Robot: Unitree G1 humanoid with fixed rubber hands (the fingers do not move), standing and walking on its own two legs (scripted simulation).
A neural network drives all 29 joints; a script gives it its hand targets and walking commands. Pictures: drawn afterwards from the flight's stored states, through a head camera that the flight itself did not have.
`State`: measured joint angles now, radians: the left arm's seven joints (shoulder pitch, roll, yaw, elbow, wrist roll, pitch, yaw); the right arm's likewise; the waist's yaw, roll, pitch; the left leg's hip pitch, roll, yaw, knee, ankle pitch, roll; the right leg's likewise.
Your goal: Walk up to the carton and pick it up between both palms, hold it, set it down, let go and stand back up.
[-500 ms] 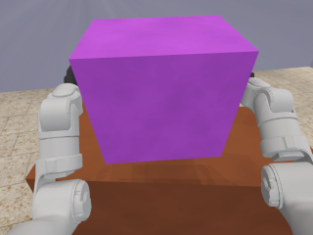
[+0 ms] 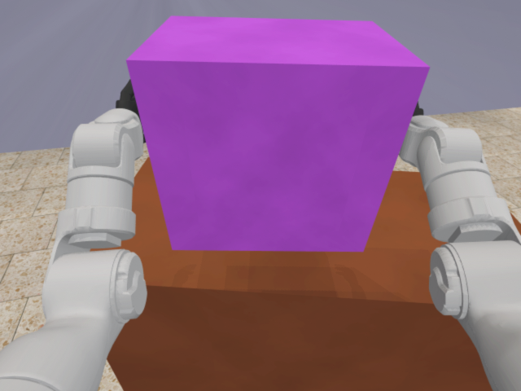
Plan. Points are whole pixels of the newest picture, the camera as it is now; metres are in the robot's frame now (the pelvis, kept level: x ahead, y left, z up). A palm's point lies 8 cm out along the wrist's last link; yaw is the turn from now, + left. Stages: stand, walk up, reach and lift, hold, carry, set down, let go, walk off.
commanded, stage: hold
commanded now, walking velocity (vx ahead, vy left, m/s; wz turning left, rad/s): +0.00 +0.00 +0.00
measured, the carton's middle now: (270, 137) +0.41 +0.01 +0.25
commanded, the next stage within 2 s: set down in 0.48 s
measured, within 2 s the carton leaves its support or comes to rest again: neither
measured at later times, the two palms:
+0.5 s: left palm (133, 119) +0.38 +0.21 +0.29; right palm (406, 132) +0.39 -0.19 +0.28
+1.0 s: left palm (137, 141) +0.40 +0.22 +0.25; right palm (389, 155) +0.40 -0.18 +0.23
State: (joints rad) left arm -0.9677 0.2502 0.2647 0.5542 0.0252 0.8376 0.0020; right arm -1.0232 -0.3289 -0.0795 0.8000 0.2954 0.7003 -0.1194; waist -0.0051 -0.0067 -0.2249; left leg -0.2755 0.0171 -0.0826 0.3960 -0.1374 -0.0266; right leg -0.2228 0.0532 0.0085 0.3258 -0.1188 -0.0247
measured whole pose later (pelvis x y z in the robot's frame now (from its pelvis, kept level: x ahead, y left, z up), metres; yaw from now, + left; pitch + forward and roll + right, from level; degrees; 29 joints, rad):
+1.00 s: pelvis +0.01 +0.00 +0.00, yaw +1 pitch -2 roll -1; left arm -0.88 0.18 0.36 0.52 0.14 0.64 -0.04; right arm -0.92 -0.19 -0.29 0.86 0.11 0.42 -0.03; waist -0.04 -0.04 -0.13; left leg -0.19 0.00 -0.09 0.35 -0.13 -0.02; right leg -0.15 0.03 0.01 0.32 -0.14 -0.02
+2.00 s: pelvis +0.04 +0.01 +0.00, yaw +0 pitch +0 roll -1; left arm -0.70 0.10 0.30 0.53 0.05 0.44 0.02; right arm -0.67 -0.19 -0.24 0.73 0.09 0.26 0.00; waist -0.04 0.02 -0.09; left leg -0.17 0.00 -0.05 0.35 -0.18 -0.01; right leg -0.13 0.03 0.02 0.30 -0.17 -0.01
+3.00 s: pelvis +0.06 +0.01 +0.00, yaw +0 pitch +5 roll +0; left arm -0.80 0.13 0.39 0.88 0.09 0.12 -0.06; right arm -0.72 -0.10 -0.41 0.84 -0.16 0.06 0.01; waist 0.01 0.00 -0.05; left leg -0.23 -0.01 -0.03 0.31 -0.17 0.00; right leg -0.20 0.01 -0.01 0.31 -0.19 0.00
